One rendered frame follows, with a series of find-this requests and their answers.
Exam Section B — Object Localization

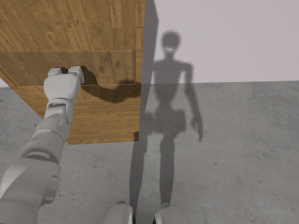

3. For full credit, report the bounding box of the drawer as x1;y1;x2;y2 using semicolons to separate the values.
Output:
0;50;135;87

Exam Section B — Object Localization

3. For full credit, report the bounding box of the robot left forearm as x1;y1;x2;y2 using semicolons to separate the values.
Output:
0;98;74;199

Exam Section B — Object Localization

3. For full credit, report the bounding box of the robot left hand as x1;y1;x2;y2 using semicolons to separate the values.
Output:
44;66;84;106

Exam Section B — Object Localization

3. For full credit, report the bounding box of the robot left shin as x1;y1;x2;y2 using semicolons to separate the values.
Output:
116;200;128;206

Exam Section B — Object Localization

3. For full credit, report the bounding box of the right robot thigh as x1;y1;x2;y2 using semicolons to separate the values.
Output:
155;206;191;224

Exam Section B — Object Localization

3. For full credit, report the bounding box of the cabinet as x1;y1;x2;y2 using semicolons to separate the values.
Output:
0;0;146;145

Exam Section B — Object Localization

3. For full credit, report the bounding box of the robot left upper arm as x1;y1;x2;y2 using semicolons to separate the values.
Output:
0;157;62;224

